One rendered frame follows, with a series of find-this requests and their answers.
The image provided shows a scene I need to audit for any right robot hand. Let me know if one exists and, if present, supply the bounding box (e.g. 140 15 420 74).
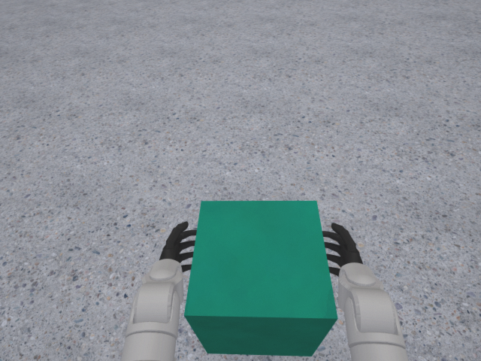
322 223 363 277

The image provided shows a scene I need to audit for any left robot hand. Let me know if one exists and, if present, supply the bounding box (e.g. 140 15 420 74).
159 221 197 272

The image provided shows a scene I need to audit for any right robot forearm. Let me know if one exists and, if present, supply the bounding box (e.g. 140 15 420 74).
338 262 408 361

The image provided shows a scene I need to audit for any left robot forearm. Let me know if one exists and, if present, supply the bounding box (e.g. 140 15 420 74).
121 259 183 361

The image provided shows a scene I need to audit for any carton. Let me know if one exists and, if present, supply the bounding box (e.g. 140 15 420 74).
184 201 338 356

